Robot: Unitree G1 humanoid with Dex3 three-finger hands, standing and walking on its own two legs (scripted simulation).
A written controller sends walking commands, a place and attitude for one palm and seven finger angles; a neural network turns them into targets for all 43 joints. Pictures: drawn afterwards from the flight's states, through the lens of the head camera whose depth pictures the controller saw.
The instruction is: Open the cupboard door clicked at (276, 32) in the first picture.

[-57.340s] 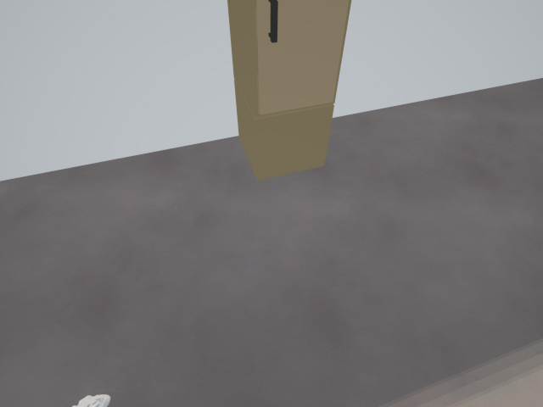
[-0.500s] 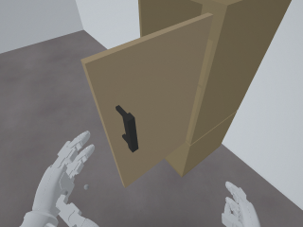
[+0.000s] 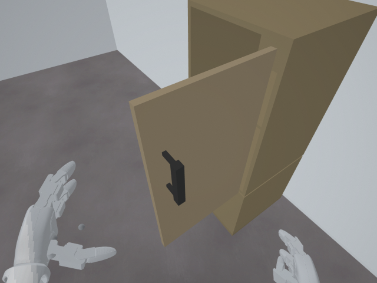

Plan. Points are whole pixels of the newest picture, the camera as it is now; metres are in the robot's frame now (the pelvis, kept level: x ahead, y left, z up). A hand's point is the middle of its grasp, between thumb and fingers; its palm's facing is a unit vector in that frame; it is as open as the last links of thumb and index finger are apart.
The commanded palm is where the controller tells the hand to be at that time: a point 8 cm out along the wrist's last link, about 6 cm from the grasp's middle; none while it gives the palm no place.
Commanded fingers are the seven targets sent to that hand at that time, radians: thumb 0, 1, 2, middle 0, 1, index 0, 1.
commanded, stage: draw the hand back to the body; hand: left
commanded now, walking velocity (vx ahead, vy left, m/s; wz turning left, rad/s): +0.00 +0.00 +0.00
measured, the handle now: (173, 178) +0.32 +0.07 +0.07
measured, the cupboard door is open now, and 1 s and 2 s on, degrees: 92 92 92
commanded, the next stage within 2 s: step back with the hand held close in 0.88 s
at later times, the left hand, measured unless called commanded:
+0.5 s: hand (42, 188) +0.21 +0.26 +0.17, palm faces +0.43 -0.81 -0.41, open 9.1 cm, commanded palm +0.16 +0.30 +0.19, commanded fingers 0.00 0.90 0.90 -0.20 -0.30 -0.20 -0.30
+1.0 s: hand (49, 194) +0.20 +0.25 +0.17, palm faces +0.44 -0.81 -0.39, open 7.4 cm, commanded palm +0.15 +0.28 +0.19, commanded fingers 0.00 0.90 0.90 -0.20 -0.30 -0.20 -0.30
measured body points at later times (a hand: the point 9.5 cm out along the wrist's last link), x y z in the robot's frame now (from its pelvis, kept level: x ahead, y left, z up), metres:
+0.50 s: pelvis +0.02 +0.00 +0.02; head +0.00 -0.02 +0.47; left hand +0.18 +0.30 +0.20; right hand +0.21 -0.21 -0.06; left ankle -0.03 +0.09 -0.72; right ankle +0.02 -0.11 -0.72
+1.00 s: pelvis +0.01 -0.01 +0.02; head -0.01 -0.03 +0.47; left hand +0.17 +0.29 +0.19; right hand +0.19 -0.24 -0.06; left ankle -0.03 +0.08 -0.72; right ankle +0.02 -0.11 -0.72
